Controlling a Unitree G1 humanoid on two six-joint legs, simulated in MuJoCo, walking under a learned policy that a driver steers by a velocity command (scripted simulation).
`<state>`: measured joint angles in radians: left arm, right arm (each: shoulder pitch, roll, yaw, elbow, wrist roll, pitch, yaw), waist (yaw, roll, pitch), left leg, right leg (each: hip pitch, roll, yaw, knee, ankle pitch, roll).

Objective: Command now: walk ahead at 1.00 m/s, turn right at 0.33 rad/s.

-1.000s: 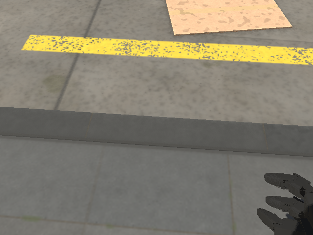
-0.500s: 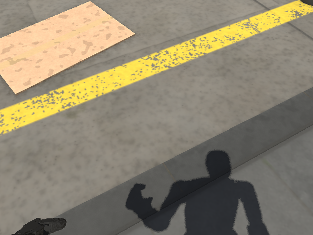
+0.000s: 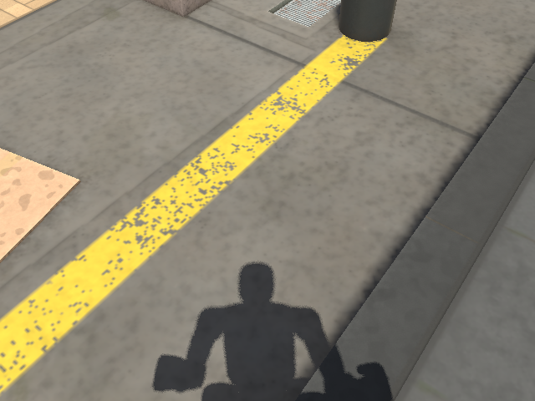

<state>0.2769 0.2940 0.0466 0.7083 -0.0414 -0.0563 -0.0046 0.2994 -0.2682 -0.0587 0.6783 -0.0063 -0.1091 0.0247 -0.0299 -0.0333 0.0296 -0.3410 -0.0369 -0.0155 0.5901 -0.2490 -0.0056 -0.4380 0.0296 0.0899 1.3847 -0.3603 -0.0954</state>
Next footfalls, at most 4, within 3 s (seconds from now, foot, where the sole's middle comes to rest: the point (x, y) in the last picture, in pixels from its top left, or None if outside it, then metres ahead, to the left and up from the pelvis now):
0.36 right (345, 384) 0.53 -0.17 -0.76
0.86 left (235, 288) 0.89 0.11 -0.90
1.22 right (236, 189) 1.31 0.11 -0.90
1.70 left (106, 190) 1.32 0.59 -0.90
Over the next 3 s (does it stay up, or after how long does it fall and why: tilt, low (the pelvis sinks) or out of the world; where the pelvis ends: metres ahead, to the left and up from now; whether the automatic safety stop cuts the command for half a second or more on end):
stays up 1.21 1.45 -0.14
